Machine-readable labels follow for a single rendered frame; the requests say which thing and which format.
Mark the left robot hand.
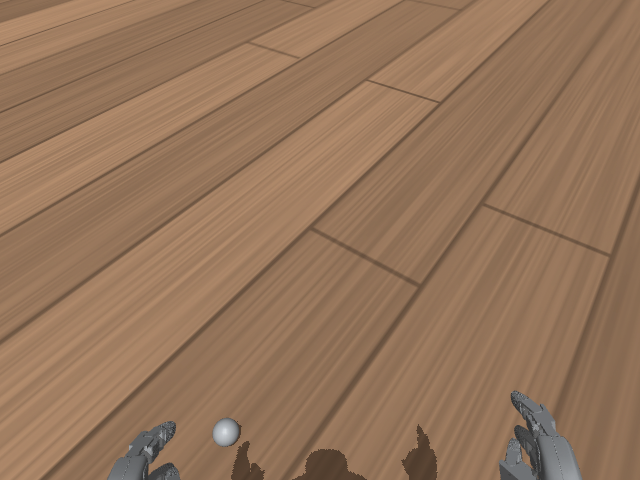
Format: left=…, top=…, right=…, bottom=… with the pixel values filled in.
left=107, top=421, right=180, bottom=480

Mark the ball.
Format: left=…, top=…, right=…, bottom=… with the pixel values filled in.
left=212, top=418, right=239, bottom=447

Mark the right robot hand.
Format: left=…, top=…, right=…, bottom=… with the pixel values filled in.
left=499, top=391, right=583, bottom=480

